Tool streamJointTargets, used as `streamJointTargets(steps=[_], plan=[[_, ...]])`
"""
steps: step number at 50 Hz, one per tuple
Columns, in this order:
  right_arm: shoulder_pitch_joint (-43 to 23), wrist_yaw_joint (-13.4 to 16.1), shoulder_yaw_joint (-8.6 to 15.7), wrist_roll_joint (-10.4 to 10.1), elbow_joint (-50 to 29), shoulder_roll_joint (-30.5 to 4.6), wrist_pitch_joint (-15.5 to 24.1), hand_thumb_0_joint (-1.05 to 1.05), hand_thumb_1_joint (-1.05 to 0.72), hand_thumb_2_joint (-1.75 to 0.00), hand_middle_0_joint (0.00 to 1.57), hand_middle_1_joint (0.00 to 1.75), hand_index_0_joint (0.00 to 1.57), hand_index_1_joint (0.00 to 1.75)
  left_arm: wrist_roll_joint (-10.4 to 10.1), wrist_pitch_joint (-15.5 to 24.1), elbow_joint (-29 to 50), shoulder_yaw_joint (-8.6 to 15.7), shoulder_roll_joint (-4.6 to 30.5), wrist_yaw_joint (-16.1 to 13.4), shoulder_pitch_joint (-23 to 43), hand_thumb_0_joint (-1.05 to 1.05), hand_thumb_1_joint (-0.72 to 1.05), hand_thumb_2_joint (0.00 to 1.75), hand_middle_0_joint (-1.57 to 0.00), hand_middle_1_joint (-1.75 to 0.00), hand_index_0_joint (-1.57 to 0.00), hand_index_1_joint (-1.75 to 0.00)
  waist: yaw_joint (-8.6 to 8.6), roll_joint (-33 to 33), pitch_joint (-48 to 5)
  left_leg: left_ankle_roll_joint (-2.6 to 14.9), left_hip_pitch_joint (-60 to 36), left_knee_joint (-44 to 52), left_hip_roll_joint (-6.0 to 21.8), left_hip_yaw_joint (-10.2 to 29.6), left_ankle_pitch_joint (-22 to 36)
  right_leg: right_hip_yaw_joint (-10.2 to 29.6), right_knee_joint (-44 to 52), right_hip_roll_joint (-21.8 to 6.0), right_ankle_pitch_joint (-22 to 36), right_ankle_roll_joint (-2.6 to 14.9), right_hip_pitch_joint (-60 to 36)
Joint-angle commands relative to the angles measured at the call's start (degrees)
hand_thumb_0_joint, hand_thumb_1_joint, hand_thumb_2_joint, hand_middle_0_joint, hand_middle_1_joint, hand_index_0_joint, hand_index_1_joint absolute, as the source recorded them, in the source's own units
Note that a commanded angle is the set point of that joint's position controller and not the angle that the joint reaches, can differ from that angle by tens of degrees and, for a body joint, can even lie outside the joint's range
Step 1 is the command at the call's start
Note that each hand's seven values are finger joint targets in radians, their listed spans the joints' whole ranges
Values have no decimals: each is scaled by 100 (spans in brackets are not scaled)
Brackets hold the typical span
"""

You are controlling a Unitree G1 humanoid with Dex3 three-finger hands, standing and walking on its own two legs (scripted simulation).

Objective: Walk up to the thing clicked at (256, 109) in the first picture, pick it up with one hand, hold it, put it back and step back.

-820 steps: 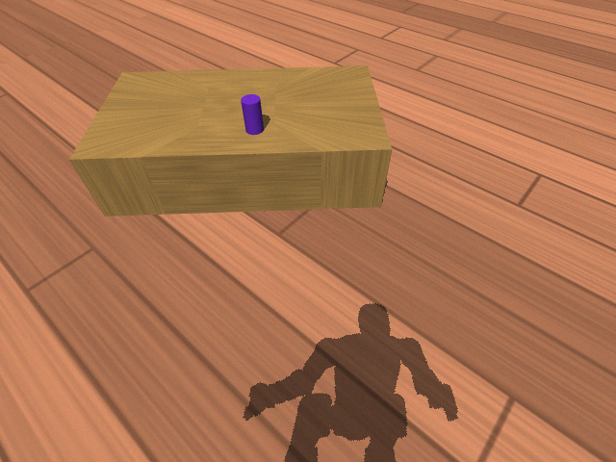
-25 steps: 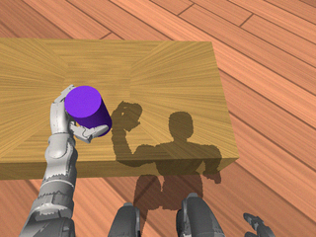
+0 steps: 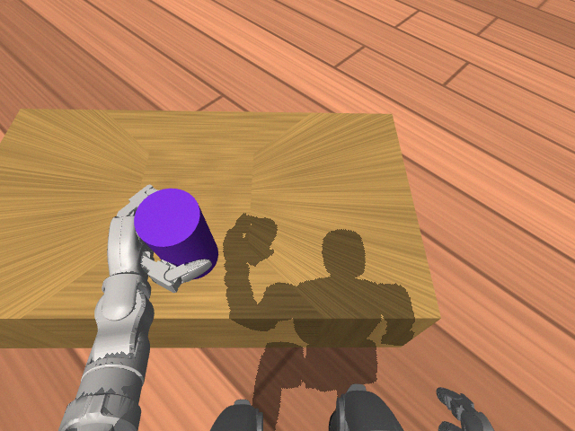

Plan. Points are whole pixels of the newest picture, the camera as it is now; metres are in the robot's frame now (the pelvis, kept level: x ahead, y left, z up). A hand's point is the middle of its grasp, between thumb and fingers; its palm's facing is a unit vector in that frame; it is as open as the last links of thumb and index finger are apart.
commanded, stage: lift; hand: left
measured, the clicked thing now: (182, 238) +0.36 +0.16 +0.03
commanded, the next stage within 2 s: hold in 0.36 s
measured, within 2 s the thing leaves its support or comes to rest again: neither
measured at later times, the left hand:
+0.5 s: hand (175, 243) +0.35 +0.16 +0.05, palm faces +0.12 -0.99 -0.01, open 10.9 cm
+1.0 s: hand (173, 241) +0.34 +0.16 +0.07, palm faces +0.12 -0.99 +0.00, open 10.9 cm
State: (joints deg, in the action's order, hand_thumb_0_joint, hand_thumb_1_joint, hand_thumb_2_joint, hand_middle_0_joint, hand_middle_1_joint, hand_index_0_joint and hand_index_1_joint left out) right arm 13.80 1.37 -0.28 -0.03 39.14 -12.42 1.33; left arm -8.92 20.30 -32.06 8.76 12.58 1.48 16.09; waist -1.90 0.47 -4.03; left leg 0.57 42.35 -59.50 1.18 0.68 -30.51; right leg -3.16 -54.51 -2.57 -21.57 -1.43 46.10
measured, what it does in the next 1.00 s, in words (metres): stands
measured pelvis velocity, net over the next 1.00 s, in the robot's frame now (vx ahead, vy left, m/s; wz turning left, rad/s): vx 0.00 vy -0.01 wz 0.00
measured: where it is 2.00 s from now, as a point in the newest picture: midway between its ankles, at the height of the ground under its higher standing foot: outside the picture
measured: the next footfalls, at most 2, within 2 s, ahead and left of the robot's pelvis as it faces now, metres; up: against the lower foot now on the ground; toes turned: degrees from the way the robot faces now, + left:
none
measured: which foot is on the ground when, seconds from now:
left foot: down 0.00-1.00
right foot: down 0.00-1.00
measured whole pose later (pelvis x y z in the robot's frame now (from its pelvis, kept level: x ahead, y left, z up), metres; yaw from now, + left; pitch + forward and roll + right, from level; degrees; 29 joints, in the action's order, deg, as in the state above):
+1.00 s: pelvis +0.00 -0.01 +0.03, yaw +0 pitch +6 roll -1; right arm 13.3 2.0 0.1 0.0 39.3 -12.1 2.5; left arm -9.2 20.0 -27.3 7.7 10.6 1.4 9.5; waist -1.4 0.4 -1.3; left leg 0.0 28.8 -48.6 1.4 0.4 -26.1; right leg -3.2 -44.5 -2.0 -17.8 -0.9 32.8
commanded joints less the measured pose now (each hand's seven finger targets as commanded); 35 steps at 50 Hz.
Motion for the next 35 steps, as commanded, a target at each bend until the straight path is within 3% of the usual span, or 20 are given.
streamJointTargets(steps=[1,3,5,8,12,13,15,16,17,20,21,23,24,26,28,29,30,32,35], plan=[[190,73,319,-29,-606,-853,201,0,-91,-90,20,30,20,30,-164,604,1668,278,747,10,1773,0,3,131,-125,-143,-127,-144,-15,114,-2186,-110,-929,1091,-81,130,2187,24,572,209,1610,259,-1838],[179,88,300,-26,-613,-797,209,0,-91,-90,20,30,20,30,-147,648,2049,284,788,6,1974,0,4,131,-124,-142,-126,-143,4,284,-2246,-134,-1051,1139,-87,93,2262,36,606,205,1685,272,-1864],[161,101,316,-15,-610,-822,209,0,-91,-90,20,30,20,30,-125,621,1831,263,717,-13,1698,0,6,131,-124,-142,-125,-143,-49,199,-1994,-122,-1059,1206,-83,86,2142,33,702,222,1587,269,-1826],[176,79,315,-11,-574,-825,235,0,-91,-90,20,30,20,30,-170,660,1940,310,735,-11,1658,0,4,132,-125,-144,-126,-144,21,351,-2133,-189,-1241,1267,-51,140,2489,-10,644,215,1735,297,-1888],[133,101,319,-15,-608,-805,214,0,-91,-90,20,30,20,30,-147,637,1921,334,750,11,1567,0,6,134,-127,-146,-128,-146,3,198,-1944,-117,-1118,1382,-88,59,2096,50,862,203,1585,262,-2115],[47,104,300,-10,-652,-776,227,0,-90,-90,20,30,20,30,-152,660,2072,229,664,24,1617,0,7,133,-126,-145,-128,-146,-7,230,-1867,-115,-1151,1416,-88,63,2019,42,896,215,1518,257,-2054],[83,113,333,-2,-602,-822,235,0,-91,-90,20,30,20,30,-122,624,1861,318,727,6,1403,0,9,133,-126,-145,-127,-146,-5,178,-1865,-122,-1233,1465,-75,80,1997,19,937,224,1453,258,-2066],[8,113,322,-4,-673,-797,247,0,-91,-90,20,30,20,30,-141,651,2119,185,625,12,1559,0,10,133,-127,-145,-128,-146,-3,162,-1857,-108,-1238,1496,-83,68,1941,27,977,224,1451,249,-2132],[33,110,303,-13,-634,-777,245,0,-91,-90,20,30,20,30,-167,644,1984,320,702,-1,1437,0,7,135,-128,-147,-129,-148,33,119,-1895,-100,-1218,1493,-90,62,1977,33,986,211,1505,239,-2280],[-20,112,294,-25,-671,-758,272,0,-91,-90,20,30,20,30,-202,656,2069,273,645,22,1453,0,6,136,-130,-149,-132,-150,21,117,-1817,-72,-1207,1535,-110,14,1912,66,1081,201,1534,222,-2393],[33,129,319,-8,-588,-777,262,0,-91,-90,20,30,20,30,-168,628,1774,410,722,19,1226,0,6,137,-129,-149,-131,-150,11,100,-1800,-77,-1239,1515,-101,5,1970,75,1081,201,1584,221,-2354],[-39,119,321,-9,-654,-792,302,0,-91,-90,20,30,20,30,-150,689,2172,158,594,33,1536,0,7,136,-130,-149,-132,-150,-21,231,-1736,-116,-1394,1597,-87,37,2085,41,1068,212,1612,241,-2240],[17,130,340,-1,-586,-818,277,0,-92,-90,20,30,20,30,-121,656,1853,369,745,2,1265,0,8,130,-132,-149,-134,-149,6,169,-1730,-93,-1369,1577,-92,34,2018,51,1097,212,1563,235,-2280],[-104,114,287,-2,-683,-727,327,0,-91,-90,20,30,20,30,-194,716,2245,214,595,40,1553,0,7,127,-132,-147,-134,-147,18,228,-1784,-101,-1373,1614,-104,40,2012,40,1128,210,1562,231,-2384],[-19,124,328,-2,-572,-779,301,0,-92,-90,20,30,20,30,-156,641,1722,413,720,29,1102,0,4,129,-133,-150,-135,-149,36,93,-1720,-88,-1347,1624,-95,31,2052,50,1152,205,1597,226,-2410],[-59,112,319,-9,-635,-782,313,0,-92,-90,20,30,20,30,-179,683,2081,210,580,41,1434,0,7,129,-133,-149,-135,-149,-5,198,-1620,-102,-1369,1669,-98,32,2018,57,1163,204,1570,233,-2335],[-51,110,282,11,-661,-708,324,0,-92,-90,20,30,20,30,-183,729,2360,166,568,45,1621,0,4,129,-133,-150,-135,-150,11,262,-1867,-102,-1443,1648,-107,14,2107,56,1164,199,1675,230,-2507],[-48,133,304,8,-612,-749,312,0,-92,-90,20,30,20,30,-151,669,2012,278,624,35,1360,0,4,128,-134,-150,-136,-149,11,130,-1738,-91,-1427,1675,-97,11,2132,49,1204,205,1691,228,-2509],[-56,143,312,0,-592,-748,308,0,-92,-90,20,30,20,30,-150,644,2003,224,578,25,1363,0,7,131,-134,-152,-137,-152,5,24,-1735,-51,-1453,1700,-113,-30,2054,78,1302,198,1737,200,-2631]])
